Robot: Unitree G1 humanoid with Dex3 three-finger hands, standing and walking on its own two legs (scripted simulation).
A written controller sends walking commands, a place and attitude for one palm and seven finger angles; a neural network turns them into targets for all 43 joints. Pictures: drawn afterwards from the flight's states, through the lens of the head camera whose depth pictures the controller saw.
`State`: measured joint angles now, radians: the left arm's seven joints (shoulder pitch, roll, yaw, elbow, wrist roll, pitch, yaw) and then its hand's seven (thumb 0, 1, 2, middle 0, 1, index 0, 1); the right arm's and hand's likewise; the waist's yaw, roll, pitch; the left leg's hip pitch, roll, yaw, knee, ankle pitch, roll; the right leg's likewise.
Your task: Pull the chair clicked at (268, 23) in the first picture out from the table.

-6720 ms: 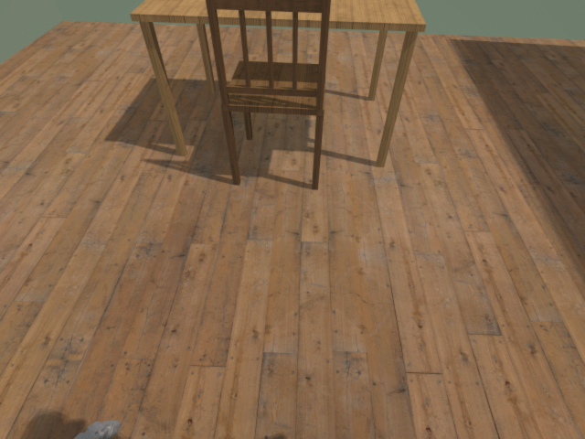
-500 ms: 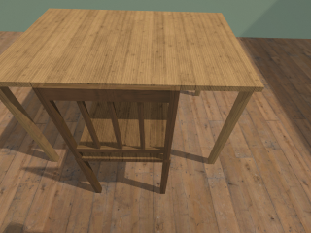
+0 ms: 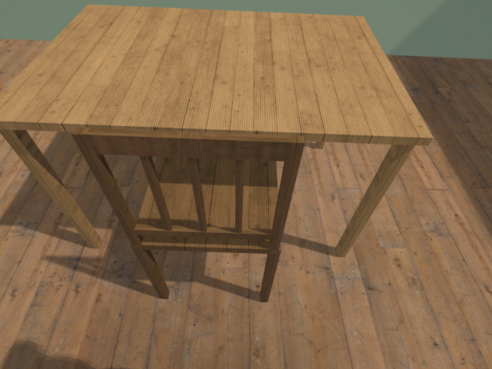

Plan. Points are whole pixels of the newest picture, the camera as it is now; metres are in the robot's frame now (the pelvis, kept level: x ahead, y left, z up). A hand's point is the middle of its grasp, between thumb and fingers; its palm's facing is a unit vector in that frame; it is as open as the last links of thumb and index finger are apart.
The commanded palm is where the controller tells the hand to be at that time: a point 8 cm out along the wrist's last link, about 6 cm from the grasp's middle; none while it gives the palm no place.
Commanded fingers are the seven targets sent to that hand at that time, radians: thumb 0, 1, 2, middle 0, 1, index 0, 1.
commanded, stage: look again from close up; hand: left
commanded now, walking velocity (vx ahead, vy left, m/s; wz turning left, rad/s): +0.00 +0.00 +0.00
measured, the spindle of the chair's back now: (198, 197) +0.49 +0.14 -0.09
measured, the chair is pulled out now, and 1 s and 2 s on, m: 0.00 0.00 0.00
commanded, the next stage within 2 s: shuffle to correct the standing spot in 0.22 s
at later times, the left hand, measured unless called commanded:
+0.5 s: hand out of the picture -0.02 +0.15 -0.18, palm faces -0.01 -0.98 -0.18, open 7.4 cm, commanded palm none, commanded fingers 0.00 0.90 0.90 -0.20 -0.30 -0.20 -0.30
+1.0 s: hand out of the picture +0.02 +0.12 -0.18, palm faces +0.04 -0.98 -0.20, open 7.4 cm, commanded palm none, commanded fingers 0.00 0.90 0.90 -0.20 -0.30 -0.20 -0.30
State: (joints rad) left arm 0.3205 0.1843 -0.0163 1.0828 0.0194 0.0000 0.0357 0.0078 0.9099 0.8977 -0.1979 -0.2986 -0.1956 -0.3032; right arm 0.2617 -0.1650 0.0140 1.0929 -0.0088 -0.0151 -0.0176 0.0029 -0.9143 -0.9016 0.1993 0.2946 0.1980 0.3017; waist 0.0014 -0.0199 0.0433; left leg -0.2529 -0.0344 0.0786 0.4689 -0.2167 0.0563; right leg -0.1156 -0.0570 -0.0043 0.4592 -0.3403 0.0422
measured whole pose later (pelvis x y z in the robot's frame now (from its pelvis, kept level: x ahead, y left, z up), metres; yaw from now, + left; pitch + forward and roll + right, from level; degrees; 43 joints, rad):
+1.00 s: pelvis +0.03 -0.05 -0.01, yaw +0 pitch +1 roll +2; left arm 0.32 0.13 0.00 1.06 0.02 -0.01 0.05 0.01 0.91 0.90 -0.20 -0.30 -0.20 -0.30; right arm 0.20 -0.16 -0.01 1.05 -0.01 0.00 -0.04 0.00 -0.91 -0.90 0.20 0.29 0.20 0.30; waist 0.02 -0.03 0.04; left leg -0.24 0.02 0.08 0.52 -0.29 -0.01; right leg -0.11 -0.01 -0.02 0.52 -0.43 -0.02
